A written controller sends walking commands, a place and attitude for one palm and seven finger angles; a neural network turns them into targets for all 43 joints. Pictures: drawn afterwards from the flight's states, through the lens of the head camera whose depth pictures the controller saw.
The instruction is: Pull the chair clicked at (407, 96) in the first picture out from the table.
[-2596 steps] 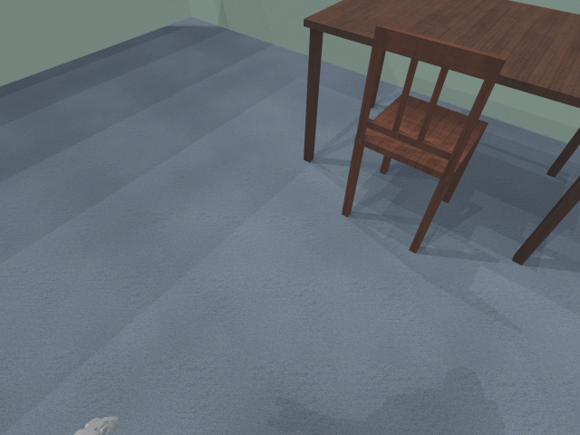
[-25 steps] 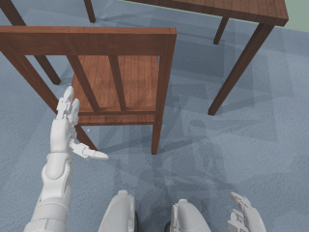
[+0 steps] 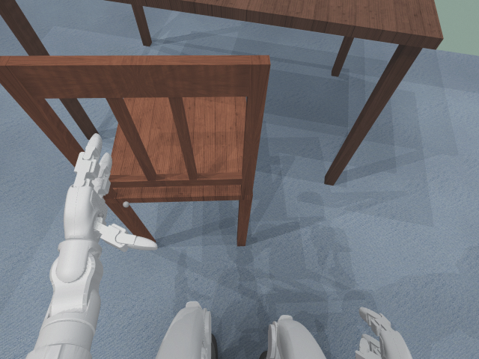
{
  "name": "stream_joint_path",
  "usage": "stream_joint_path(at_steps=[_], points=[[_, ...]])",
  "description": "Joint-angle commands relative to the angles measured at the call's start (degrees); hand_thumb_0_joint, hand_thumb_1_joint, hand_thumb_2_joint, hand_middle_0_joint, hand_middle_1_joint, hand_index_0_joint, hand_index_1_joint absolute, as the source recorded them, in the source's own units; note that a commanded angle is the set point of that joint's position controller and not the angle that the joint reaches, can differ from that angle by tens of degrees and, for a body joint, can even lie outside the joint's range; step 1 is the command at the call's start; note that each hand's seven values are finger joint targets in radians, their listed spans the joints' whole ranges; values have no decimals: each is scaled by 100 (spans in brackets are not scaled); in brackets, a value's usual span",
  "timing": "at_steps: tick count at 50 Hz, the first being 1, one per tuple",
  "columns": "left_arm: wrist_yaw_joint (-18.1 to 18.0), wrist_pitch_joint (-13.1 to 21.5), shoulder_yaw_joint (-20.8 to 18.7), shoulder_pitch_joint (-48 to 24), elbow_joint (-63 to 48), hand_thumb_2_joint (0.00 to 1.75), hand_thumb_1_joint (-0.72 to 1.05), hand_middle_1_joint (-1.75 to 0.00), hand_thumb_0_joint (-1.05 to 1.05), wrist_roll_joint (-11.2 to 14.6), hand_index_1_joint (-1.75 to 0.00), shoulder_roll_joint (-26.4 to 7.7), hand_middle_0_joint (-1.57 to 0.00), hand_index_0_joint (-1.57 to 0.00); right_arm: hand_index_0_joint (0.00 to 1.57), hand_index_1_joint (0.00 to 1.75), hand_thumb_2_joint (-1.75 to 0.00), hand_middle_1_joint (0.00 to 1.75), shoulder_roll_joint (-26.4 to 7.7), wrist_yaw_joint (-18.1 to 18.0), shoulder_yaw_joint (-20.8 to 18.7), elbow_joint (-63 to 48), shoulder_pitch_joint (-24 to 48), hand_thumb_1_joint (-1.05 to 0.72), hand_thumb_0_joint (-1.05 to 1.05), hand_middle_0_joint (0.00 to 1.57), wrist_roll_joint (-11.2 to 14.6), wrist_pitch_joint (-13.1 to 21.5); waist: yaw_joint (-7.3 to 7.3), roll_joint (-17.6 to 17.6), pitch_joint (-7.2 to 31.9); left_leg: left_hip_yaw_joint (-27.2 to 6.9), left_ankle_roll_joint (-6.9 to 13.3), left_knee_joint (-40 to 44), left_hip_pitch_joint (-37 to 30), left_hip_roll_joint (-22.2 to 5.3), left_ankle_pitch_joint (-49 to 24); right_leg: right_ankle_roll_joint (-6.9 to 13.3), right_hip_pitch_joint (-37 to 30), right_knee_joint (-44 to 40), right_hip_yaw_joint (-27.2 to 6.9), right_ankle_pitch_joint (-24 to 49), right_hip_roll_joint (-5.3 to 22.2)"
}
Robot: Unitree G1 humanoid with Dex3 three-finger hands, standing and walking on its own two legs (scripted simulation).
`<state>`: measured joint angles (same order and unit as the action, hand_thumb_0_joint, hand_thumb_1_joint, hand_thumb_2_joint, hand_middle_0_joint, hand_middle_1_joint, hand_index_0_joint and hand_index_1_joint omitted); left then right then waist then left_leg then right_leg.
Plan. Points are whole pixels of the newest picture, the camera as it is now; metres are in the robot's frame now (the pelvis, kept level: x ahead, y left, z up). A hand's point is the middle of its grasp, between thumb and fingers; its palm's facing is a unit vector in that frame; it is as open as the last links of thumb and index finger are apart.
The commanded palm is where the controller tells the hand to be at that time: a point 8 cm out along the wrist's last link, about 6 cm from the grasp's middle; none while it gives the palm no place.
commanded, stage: aim the fingers beside a spindle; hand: left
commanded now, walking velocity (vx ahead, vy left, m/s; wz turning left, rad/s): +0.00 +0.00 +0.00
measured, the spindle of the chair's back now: (136, 143) +0.49 +0.21 +0.00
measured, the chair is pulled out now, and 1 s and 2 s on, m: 0.18 0.18 0.18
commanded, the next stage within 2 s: push the fingers through the gap in 1.72 s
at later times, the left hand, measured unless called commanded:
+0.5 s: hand (136, 219) +0.34 +0.18 +0.00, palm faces +0.03 -1.00 -0.01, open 17.0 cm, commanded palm +0.32 +0.23 +0.02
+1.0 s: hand (132, 210) +0.34 +0.18 +0.02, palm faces +0.08 -0.99 -0.06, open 16.9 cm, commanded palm +0.32 +0.23 +0.02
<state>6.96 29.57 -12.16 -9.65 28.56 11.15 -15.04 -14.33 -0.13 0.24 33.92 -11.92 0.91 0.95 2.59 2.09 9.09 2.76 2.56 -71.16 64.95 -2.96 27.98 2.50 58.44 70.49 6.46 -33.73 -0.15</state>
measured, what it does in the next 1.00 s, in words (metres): stands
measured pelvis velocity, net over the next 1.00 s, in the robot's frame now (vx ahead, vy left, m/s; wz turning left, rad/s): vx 0.00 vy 0.00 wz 0.00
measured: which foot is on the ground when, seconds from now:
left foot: down 0.00-1.00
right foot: down 0.00-1.00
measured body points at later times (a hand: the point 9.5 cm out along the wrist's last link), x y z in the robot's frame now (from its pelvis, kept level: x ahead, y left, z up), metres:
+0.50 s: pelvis +0.00 +0.00 +0.00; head +0.11 +0.01 +0.43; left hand +0.33 +0.24 +0.01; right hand +0.14 -0.25 -0.11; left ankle +0.05 +0.10 -0.63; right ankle +0.00 -0.10 -0.63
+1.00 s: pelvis +0.00 +0.00 +0.00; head +0.10 +0.01 +0.44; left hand +0.33 +0.24 +0.03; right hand +0.14 -0.25 -0.11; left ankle +0.05 +0.10 -0.63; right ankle +0.00 -0.10 -0.63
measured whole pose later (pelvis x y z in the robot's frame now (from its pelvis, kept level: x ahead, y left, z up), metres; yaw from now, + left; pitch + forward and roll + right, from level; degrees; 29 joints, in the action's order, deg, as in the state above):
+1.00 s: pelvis +0.00 +0.00 +0.00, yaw +0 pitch +21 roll -3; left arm 5.3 30.0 -10.0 -8.5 27.6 9.9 -13.3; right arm -14.3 -0.3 0.6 34.0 -11.9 0.7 0.8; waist 2.4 2.1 9.4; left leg 2.6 2.8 -71.2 65.0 -2.7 27.8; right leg 2.3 58.4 70.4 6.5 -33.5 -0.1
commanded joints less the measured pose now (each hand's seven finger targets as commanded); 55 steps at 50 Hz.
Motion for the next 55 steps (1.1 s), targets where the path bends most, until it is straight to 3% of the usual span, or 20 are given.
stream_joint_path(at_steps=[1, 4, 7, 9, 13, 15, 17, 19, 21, 25, 29, 32, 34, 36, 41, 44, 48, 49, 53, 55], points=[[458, -11, 360, -653, -627, 30, -50, -8, 0, 228, -8, -119, -6, -6, 20, 30, -90, 30, -907, -62, -326, -744, -145, -90, 0, 20, 89, 231, 180, -304, 1729, -479, -53, 752, -1538, 190, -1046, -143, -739, -1190, -550, 1522, -74], [375, 248, 308, -1254, -1445, 30, -50, -8, 0, 236, -8, -352, -6, -6, 20, 30, -90, 30, -895, -110, -355, -742, -154, -90, 0, 20, 58, 311, 186, 123, 2081, -578, -53, 701, -2039, 130, -1330, -108, -480, -1052, -488, 1577, -78], [-9, 603, -112, -1568, -2182, 30, -50, -8, 0, 107, -8, -824, -6, -6, 20, 30, -90, 30, -852, -133, -357, -672, -193, -90, 0, 20, -42, 389, 49, 539, 2623, -665, -107, 732, -2638, 104, -1757, -85, -430, -942, -465, 1682, -98], [-269, 713, -480, -1482, -2223, 30, -50, -8, 0, -12, -8, -1191, -6, -6, 20, 30, -90, 30, -851, -134, -346, -591, -228, -90, 0, 20, -99, 394, -17, 522, 2671, -696, -130, 724, -2647, 90, -1960, -77, -470, -842, -446, 1809, -116], [-313, 410, -387, -854, -1064, 30, -50, -8, 0, -130, -8, -849, -6, -6, 20, 30, -90, 30, -800, -55, -299, -591, -128, -90, 0, 20, -77, 267, 2, 122, 2049, -598, -132, 799, -1998, 142, -1405, -99, -556, -938, -436, 1562, -122], [-96, 121, -195, -664, -368, 30, -50, -8, 0, -79, -8, -601, -6, -6, 20, 30, -90, 30, -847, -51, -282, -631, -131, -90, 0, 20, -25, 189, 93, -276, 1751, -504, -91, 759, -1537, 182, -1080, -129, -643, -1049, -489, 1470, -122], [162, -64, 29, -766, -241, 30, -50, -8, 0, 24, -8, -422, -6, -6, 20, 30, -90, 30, -900, -65, -282, -718, -111, -90, 0, 20, 47, 152, 130, -324, 1668, -476, -79, 768, -1402, 196, -895, -132, -669, -1136, -531, 1347, -105], [356, -79, 213, -832, -500, 30, -50, -8, 0, 162, -8, -247, -6, -6, 20, 30, -90, 30, -905, -77, -295, -802, -107, -90, 0, 20, 70, 184, 133, -223, 1894, -497, -59, 756, -1583, 185, -1008, -117, -688, -1140, -528, 1414, -95], [393, 96, 170, -976, -1200, 30, -50, -8, 0, 253, -8, -379, -6, -6, 20, 30, -90, 30, -886, -96, -329, -829, -106, -90, 0, 20, 67, 242, 76, 13, 2276, -523, -63, 744, -1961, 156, -1320, -111, -748, -1103, -523, 1636, -88], [12, 550, -90, -1252, -2449, 30, -50, -8, 0, 164, -8, -848, -6, -6, 20, 30, -90, 30, -861, -107, -348, -739, -182, -90, 0, 20, -28, 365, -6, 630, 2769, -711, -139, 824, -2852, 80, -1951, -73, -518, -956, -420, 1773, -120], [-332, 491, -137, -860, -1638, 30, -50, -8, 0, -101, -8, -739, -6, -6, 20, 30, -90, 30, -841, -75, -326, -568, -197, -90, 0, 20, -73, 319, 100, 134, 2042, -736, -127, 862, -2328, 77, -1572, -93, -297, -946, -347, 1489, -142], [-267, 208, 12, -977, -544, 30, -50, -8, 0, -181, -8, -483, -6, -6, 20, 30, -90, 30, -872, -55, -291, -559, -117, -90, 0, 20, -37, 213, 199, -191, 1345, -637, -113, 852, -1555, 156, -628, -116, -129, -1054, -384, 902, -127], [-132, 103, 20, -1021, -344, 30, -50, -8, 0, -154, -8, -464, -6, -6, 20, 30, -90, 30, -900, -57, -294, -642, -115, -90, 0, 20, 1, 185, 150, -178, 1419, -597, -95, 845, -1465, 188, -540, -89, -245, -1089, -432, 850, -116], [1, 102, 183, -1148, -662, 30, -50, -8, 0, -56, -8, -335, -6, -6, 20, 30, -90, 30, -912, -51, -307, -744, -97, -90, 0, 20, 8, 186, 110, -9, 1910, -593, -97, 817, -1774, 182, -792, -85, -340, -1061, -442, 1063, -93], [-62, 454, -177, -1078, -2200, 30, -50, -8, 0, 105, -8, -862, -6, -6, 20, 30, -90, 30, -851, -76, -341, -821, -143, -90, 0, 20, -18, 281, -102, 503, 3017, -644, -144, 820, -2777, 102, -2012, -65, -807, -937, -459, 1960, -116], [-251, 420, -159, -827, -1850, 30, -50, -8, 0, 10, -8, -789, -6, -6, 20, 30, -90, 30, -812, -62, -308, -712, -164, -90, 0, 20, -43, 270, 37, 212, 2428, -635, -106, 810, -2404, 101, -1849, -107, -698, -977, -432, 1879, -141], [-182, 194, -103, -953, -570, 30, -50, -8, 0, -72, -8, -556, -6, -6, 20, 30, -90, 30, -860, -73, -285, -580, -137, -90, 0, 20, -13, 178, 215, -420, 1433, -557, -81, 742, -1378, 164, -774, -152, -402, -1103, -483, 1125, -131], [-113, 172, 45, -1060, -458, 30, -50, -8, 0, -89, -8, -448, -6, -6, 20, 30, -90, 30, -870, -78, -272, -601, -122, -90, 0, 20, -2, 180, 245, -294, 1323, -544, -72, 732, -1340, 176, -687, -130, -315, -1130, -501, 1035, -124], [151, 249, 292, -1508, -952, 30, -50, -8, 0, 33, -8, -337, -6, -6, 20, 30, -90, 30, -889, -99, -301, -704, -107, -90, 0, 20, 10, 232, 185, 122, 2021, -544, -67, 682, -1794, 180, -949, -94, -420, -1089, -536, 1223, -86], [135, 406, 174, -1696, -1675, 30, -50, -8, 0, 62, -8, -576, -6, -6, 20, 30, -90, 30, -892, -117, -345, -706, -154, -90, 0, 20, -10, 303, 82, 564, 2673, -630, -105, 691, -2479, 128, -1532, -62, -445, -969, -503, 1592, -92]])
